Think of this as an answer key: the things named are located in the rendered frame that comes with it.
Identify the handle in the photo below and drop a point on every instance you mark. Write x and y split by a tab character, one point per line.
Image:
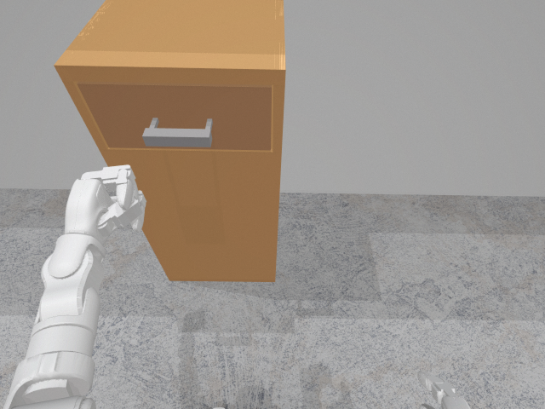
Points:
158	137

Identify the robot right hand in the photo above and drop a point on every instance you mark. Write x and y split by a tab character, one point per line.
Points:
441	391

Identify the robot left hand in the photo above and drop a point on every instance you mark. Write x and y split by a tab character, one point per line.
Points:
91	210

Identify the drawer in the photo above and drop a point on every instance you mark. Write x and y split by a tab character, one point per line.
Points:
241	113

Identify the robot left forearm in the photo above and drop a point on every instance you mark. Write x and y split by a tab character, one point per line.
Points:
58	362

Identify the cabinet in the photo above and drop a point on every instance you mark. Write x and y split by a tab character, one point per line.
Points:
210	215

